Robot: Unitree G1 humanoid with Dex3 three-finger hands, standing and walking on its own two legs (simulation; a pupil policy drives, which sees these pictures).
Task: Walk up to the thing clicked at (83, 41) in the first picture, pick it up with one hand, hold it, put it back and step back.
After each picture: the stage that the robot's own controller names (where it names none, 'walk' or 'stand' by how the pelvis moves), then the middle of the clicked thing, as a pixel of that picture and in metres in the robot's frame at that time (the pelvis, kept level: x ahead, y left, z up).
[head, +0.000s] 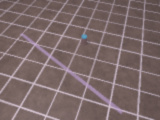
stand; (84, 40) +1.37 -0.01 -0.72
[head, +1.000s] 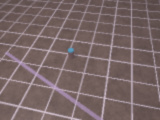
walk; (71, 53) +1.23 +0.22 -0.71
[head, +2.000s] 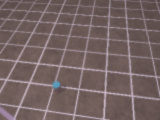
walk; (57, 87) +0.73 +0.28 -0.72
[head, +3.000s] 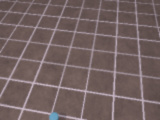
walk; (55, 119) +0.39 +0.24 -0.70
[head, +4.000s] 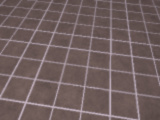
stand; out of the picture +0.30 +0.21 -0.71
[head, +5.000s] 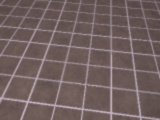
stand; out of the picture +0.30 +0.21 -0.72
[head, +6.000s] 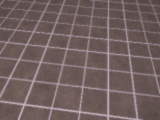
stand; out of the picture +0.29 +0.23 -0.72
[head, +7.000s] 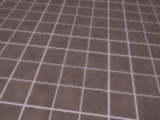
stand; out of the picture +0.29 +0.23 -0.73
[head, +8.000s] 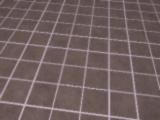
go down; out of the picture +0.28 +0.23 -0.73
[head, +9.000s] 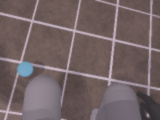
go down; (27, 71) +0.36 +0.24 -0.35
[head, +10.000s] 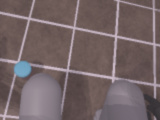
go down; (24, 71) +0.36 +0.25 -0.30
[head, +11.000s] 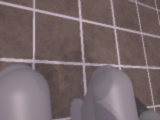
close in; out of the picture +0.34 +0.27 -0.22
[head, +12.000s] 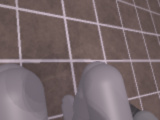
close; out of the picture +0.35 +0.28 -0.22
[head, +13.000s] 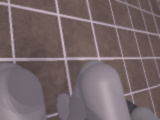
close; out of the picture +0.34 +0.28 -0.22
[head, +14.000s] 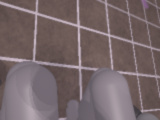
lift; out of the picture +0.29 +0.26 -0.19
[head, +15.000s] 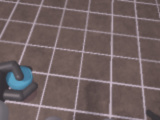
lift; (23, 85) +0.31 +0.19 +0.01
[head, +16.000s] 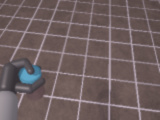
hold; (33, 83) +0.34 +0.17 +0.01
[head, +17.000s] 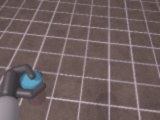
hold; (34, 88) +0.32 +0.17 +0.00
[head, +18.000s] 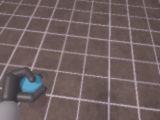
hold; (34, 92) +0.31 +0.17 -0.02
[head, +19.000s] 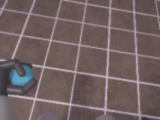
crouch; (24, 81) +0.34 +0.20 -0.06
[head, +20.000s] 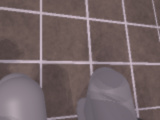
lower; out of the picture +0.39 +0.27 -0.17
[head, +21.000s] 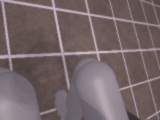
lower; out of the picture +0.38 +0.28 -0.22
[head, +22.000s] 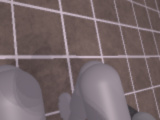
lower; out of the picture +0.36 +0.29 -0.21
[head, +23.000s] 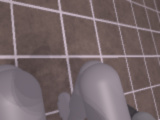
lower; out of the picture +0.36 +0.29 -0.22
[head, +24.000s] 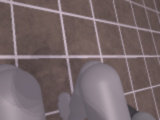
lower; out of the picture +0.35 +0.29 -0.22
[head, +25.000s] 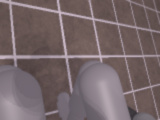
withdraw; out of the picture +0.34 +0.25 -0.22
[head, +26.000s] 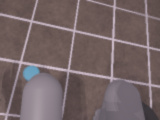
walk; (32, 76) +0.36 +0.22 -0.30
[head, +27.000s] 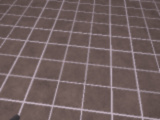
stand; out of the picture +0.28 +0.18 -0.65
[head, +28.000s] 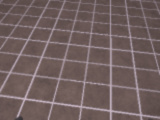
stand; out of the picture +0.30 +0.20 -0.66
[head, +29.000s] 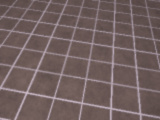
stand; out of the picture +0.31 +0.19 -0.68
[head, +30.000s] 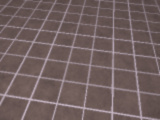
walk; out of the picture +0.31 +0.19 -0.72
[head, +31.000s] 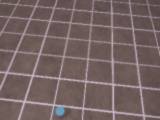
walk; (60, 113) +0.40 +0.17 -0.71
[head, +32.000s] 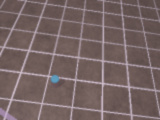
walk; (55, 81) +0.64 +0.15 -0.70
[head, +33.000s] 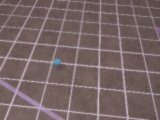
stand; (57, 65) +0.94 +0.24 -0.70
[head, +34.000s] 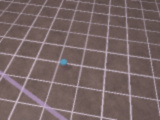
stand; (63, 65) +0.94 +0.20 -0.72
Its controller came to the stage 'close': yes
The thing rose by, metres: 0.70
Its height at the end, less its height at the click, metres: +0.00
